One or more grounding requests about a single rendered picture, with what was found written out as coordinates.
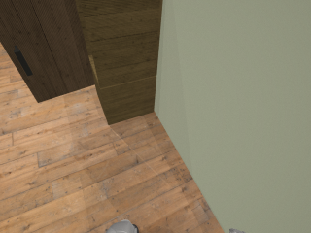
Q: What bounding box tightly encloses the handle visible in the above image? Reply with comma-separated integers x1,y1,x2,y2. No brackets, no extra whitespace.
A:
14,45,33,76

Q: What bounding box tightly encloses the cupboard door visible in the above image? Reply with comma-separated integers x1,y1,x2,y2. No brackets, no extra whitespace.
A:
0,0,95,103

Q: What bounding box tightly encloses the robot left thigh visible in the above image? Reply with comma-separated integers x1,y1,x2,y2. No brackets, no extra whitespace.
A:
105,221,137,233

